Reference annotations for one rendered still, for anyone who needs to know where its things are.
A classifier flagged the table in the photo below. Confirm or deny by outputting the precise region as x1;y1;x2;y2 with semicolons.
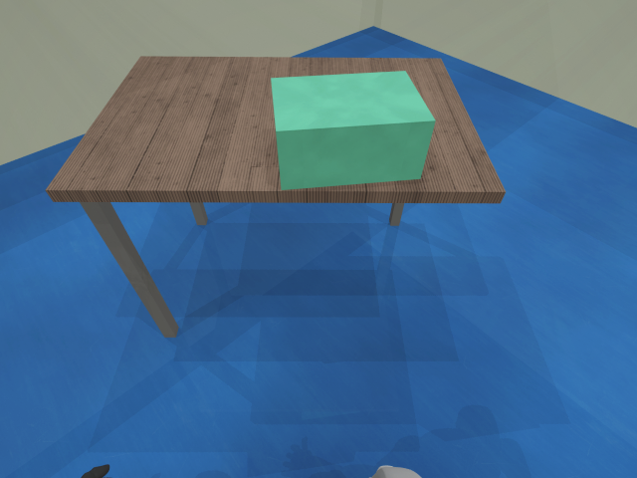
46;56;506;338

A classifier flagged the carton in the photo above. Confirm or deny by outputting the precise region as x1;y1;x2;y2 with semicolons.
271;71;435;190

